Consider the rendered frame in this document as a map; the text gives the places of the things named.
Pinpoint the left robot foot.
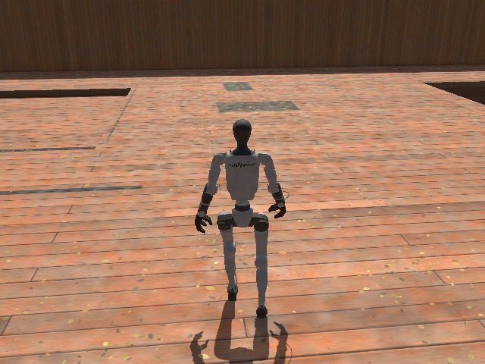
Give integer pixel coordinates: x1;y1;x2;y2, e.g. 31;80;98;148
227;283;238;301

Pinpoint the robot right upper arm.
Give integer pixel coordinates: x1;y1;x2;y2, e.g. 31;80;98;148
258;152;279;193

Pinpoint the right robot hand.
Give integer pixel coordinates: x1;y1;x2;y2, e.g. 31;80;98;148
268;204;286;218

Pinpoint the robot foot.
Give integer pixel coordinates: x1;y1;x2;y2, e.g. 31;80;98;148
227;283;238;301
256;305;268;319

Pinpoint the right robot foot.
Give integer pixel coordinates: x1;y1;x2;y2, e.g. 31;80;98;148
256;305;268;319

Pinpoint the robot left forearm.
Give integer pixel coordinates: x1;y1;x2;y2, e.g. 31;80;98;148
197;183;213;217

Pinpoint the left robot hand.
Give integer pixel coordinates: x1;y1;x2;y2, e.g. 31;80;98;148
195;214;212;233

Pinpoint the robot right forearm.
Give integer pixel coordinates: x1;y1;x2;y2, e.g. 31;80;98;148
272;181;285;208

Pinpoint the robot left upper arm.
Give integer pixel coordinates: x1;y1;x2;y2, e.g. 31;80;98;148
205;152;227;195

